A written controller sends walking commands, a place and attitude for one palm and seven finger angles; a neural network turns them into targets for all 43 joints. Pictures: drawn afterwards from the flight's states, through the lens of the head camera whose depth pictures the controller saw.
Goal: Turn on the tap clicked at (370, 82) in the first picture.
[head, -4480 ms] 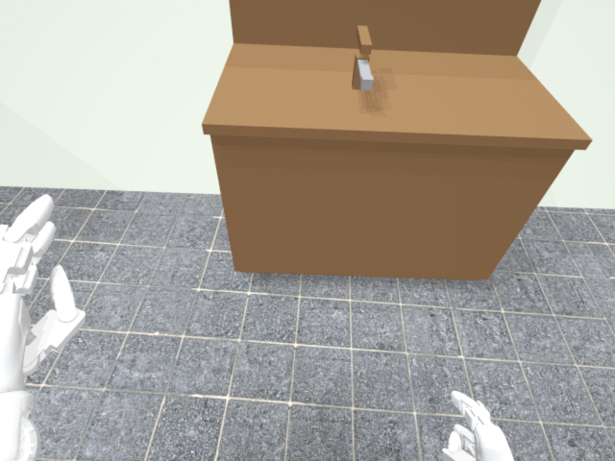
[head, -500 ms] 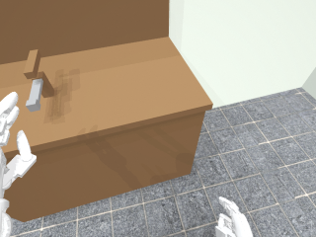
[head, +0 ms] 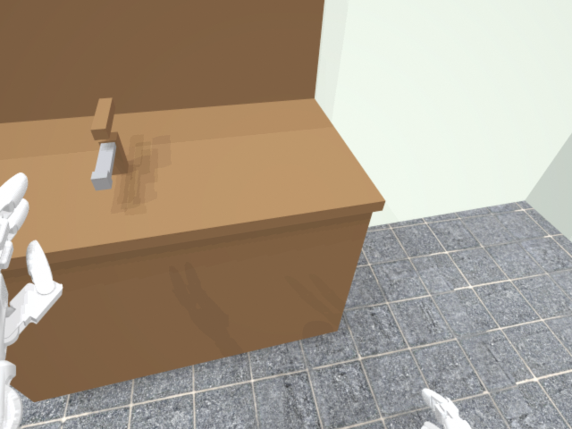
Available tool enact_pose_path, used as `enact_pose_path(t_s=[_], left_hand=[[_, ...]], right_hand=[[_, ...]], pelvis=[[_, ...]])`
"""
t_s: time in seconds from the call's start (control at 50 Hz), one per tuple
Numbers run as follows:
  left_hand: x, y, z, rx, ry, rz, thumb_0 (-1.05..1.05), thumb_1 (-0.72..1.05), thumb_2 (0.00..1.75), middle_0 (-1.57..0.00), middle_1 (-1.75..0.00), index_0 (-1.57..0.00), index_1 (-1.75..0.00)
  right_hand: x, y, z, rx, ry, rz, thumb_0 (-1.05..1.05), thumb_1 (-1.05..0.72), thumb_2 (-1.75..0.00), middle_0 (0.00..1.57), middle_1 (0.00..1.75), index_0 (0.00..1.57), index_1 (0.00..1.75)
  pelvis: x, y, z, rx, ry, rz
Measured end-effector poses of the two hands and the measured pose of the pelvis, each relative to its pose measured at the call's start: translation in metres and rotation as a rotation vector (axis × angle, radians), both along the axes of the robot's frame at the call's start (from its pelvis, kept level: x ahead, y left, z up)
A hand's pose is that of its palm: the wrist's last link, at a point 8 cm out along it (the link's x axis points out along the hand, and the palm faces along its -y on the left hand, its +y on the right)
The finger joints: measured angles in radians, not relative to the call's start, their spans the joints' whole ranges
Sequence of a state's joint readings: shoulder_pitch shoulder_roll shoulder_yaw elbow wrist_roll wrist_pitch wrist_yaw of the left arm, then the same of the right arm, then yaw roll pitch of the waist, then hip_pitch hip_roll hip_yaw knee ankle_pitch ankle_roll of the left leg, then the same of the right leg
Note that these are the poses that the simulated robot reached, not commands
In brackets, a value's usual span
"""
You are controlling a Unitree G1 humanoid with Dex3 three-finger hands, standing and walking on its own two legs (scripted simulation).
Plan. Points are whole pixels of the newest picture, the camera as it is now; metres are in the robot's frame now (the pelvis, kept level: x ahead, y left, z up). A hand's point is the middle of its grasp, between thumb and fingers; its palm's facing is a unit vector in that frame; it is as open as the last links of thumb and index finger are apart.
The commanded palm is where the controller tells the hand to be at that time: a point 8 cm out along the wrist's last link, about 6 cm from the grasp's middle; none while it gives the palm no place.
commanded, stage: come to a stop and stand still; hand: left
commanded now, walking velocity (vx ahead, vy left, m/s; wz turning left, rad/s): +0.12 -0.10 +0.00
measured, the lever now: (101, 180) +0.52 +0.40 +0.05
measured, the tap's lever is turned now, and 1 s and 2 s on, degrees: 0 0 0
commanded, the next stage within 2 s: look again from close up in 0.44 s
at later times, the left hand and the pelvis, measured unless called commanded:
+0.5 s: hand (80, 311) +0.19 +0.23 +0.16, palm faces +0.40 -0.82 -0.41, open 7.4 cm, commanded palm +0.14 +0.26 +0.18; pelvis -0.02 -0.01 -0.01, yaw -1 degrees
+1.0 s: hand (25, 292) +0.20 +0.30 +0.16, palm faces +0.44 -0.82 -0.37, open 7.4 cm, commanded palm +0.15 +0.30 +0.18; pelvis -0.02 +0.03 +0.00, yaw -2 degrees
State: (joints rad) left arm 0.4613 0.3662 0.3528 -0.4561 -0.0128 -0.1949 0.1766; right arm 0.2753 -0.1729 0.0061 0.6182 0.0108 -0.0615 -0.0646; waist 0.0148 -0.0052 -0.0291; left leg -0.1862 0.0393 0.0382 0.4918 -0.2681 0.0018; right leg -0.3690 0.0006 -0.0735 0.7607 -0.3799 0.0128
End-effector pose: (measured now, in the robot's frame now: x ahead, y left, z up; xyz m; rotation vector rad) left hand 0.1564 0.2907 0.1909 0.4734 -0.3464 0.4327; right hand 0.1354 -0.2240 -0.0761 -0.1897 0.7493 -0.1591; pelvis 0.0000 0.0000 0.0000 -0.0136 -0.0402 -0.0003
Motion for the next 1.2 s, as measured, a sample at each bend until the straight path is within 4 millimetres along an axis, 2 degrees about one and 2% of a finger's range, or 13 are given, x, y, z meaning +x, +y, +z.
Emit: enact_pose_path(t_s=[0.12, 0.26, 0.36, 0.46, 0.54, 0.6, 0.66, 0.72, 0.8, 0.88, 0.94, 1.0, 1.2], left_hand=[[0.007, -0.019, -0.016, -0.052, 0.055, -0.004, 0.02, 0.89, 0.9, -0.2, -0.3, -0.21, -0.3], [0.013, -0.059, -0.016, -0.02, 0.101, -0.118, 0.02, 0.89, 0.9, -0.21, -0.3, -0.21, -0.3], [0.002, -0.053, -0.008, 0.035, 0.135, -0.116, 0.02, 0.89, 0.9, -0.21, -0.3, -0.22, -0.31], [-0.008, -0.03, -0.01, 0.036, 0.108, -0.063, 0.02, 0.89, 0.9, -0.21, -0.3, -0.22, -0.31], [-0.009, -0.018, -0.019, -0.02, 0.086, -0.033, 0.02, 0.89, 0.9, -0.21, -0.3, -0.22, -0.3], [0.005, 0.01, -0.006, 0.085, 0.01, -0.012, 0.02, 0.88, 0.9, -0.22, -0.3, -0.22, -0.31], [0.02, 0.029, -0.002, 0.011, -0.064, 0.01, 0.02, 0.89, 0.9, -0.21, -0.3, -0.22, -0.31], [0.025, 0.016, -0.006, -0.048, -0.057, -0.065, 0.02, 0.89, 0.9, -0.2, -0.3, -0.21, -0.3], [0.017, -0.007, -0.016, -0.023, 0.042, -0.211, 0.02, 0.9, 0.9, -0.2, -0.3, -0.21, -0.3], [0.009, 0.01, -0.02, 0.031, 0.107, -0.192, 0.02, 0.89, 0.9, -0.21, -0.3, -0.22, -0.31], [0.006, 0.033, -0.018, 0.028, 0.093, -0.094, 0.02, 0.88, 0.9, -0.22, -0.3, -0.22, -0.31], [0.004, 0.043, -0.016, -0.019, 0.044, -0.023, 0.02, 0.89, 0.9, -0.21, -0.3, -0.22, -0.31], [0.036, 0.01, -0.03, -0.086, 0.046, -0.115, 0.02, 0.89, 0.9, -0.21, -0.3, -0.21, -0.3]], right_hand=[[-0.009, 0.019, -0.015, 0.091, 0.007, 0.051, 0.01, -0.91, -0.9, 0.2, 0.3, 0.2, 0.3], [-0.022, -0.013, -0.024, 0.079, 0.053, 0.02, 0.01, -0.91, -0.9, 0.2, 0.3, 0.21, 0.3], [-0.032, -0.044, -0.016, 0.001, 0.091, -0.037, 0.01, -0.91, -0.9, 0.2, 0.3, 0.2, 0.3], [-0.03, -0.055, -0.01, -0.082, 0.093, -0.037, 0.01, -0.91, -0.9, 0.2, 0.3, 0.2, 0.3], [-0.021, -0.044, -0.003, -0.086, 0.06, -0.039, 0.01, -0.91, -0.9, 0.2, 0.3, 0.2, 0.3], [-0.013, -0.028, -0.003, -0.079, 0.015, 0.046, 0.01, -0.91, -0.9, 0.2, 0.3, 0.2, 0.3], [-0.009, -0.007, 0.0, -0.036, -0.017, 0.078, 0.01, -0.91, -0.9, 0.2, 0.3, 0.2, 0.3], [-0.006, 0.014, 0.007, 0.007, -0.073, 0.077, 0.01, -0.91, -0.9, 0.2, 0.3, 0.2, 0.3], [-0.006, 0.036, 0.008, 0.051, -0.112, 0.063, 0.01, -0.91, -0.9, 0.2, 0.3, 0.2, 0.3], [-0.008, 0.051, 0.005, 0.062, -0.072, 0.069, 0.01, -0.91, -0.9, 0.2, 0.3, 0.2, 0.3], [-0.009, 0.055, 0.002, 0.051, -0.035, 0.098, 0.01, -0.91, -0.9, 0.2, 0.3, 0.2, 0.3], [-0.006, 0.053, 0.001, 0.032, -0.016, 0.13, 0.01, -0.91, -0.9, 0.2, 0.3, 0.2, 0.3], [0.025, 0.024, 0.007, -0.032, -0.066, 0.085, 0.01, -0.91, -0.9, 0.2, 0.3, 0.2, 0.3]], pelvis=[[-0.011, -0.012, -0.004, 0.01, 0.006, -0.022], [-0.025, -0.028, -0.006, 0.012, 0.015, -0.019], [-0.025, -0.027, -0.001, 0.023, 0.035, -0.019], [-0.023, -0.017, -0.005, 0.004, 0.031, -0.005], [-0.022, -0.011, -0.005, 0.022, 0.012, -0.026], [-0.027, -0.009, -0.009, 0.003, 0.02, -0.012], [-0.033, -0.001, -0.008, -0.003, 0.009, -0.019], [-0.032, 0.013, -0.005, 0.007, 0.009, -0.041], [-0.029, 0.027, -0.004, 0.016, 0.016, -0.054], [-0.027, 0.029, -0.003, 0.016, 0.017, -0.048], [-0.026, 0.028, -0.002, 0.012, 0.015, -0.041], [-0.024, 0.028, -0.001, 0.006, 0.014, -0.036], [0.003, 0.026, -0.008, -0.013, 0.028, -0.031]])
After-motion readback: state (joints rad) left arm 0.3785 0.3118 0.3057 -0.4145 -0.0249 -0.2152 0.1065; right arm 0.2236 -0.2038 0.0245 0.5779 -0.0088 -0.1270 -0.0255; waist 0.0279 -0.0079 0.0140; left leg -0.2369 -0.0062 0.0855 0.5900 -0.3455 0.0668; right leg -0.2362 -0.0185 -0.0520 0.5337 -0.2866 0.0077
